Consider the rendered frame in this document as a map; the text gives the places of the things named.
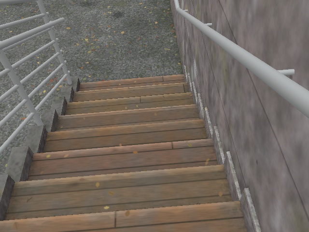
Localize stairs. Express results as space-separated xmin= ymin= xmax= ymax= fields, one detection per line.
xmin=0 ymin=74 xmax=248 ymax=232

